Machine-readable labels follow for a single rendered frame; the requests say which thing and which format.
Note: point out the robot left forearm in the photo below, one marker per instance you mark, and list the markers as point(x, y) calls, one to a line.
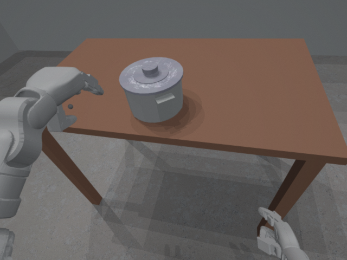
point(23, 118)

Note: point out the left robot upper arm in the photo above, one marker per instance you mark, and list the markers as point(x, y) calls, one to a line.
point(6, 243)

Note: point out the knob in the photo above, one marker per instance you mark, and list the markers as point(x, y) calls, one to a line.
point(149, 68)

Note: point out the robot right hand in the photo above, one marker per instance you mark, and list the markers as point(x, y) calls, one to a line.
point(273, 242)

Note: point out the lid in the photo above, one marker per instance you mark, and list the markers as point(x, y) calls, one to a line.
point(134, 81)

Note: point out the robot right forearm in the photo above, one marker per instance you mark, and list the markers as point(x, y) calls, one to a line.
point(293, 253)

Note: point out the pot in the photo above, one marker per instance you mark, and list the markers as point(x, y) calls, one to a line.
point(156, 108)

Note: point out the robot left hand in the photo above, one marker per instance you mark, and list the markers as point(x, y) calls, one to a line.
point(61, 83)

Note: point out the table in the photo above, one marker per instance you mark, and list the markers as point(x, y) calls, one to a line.
point(260, 96)

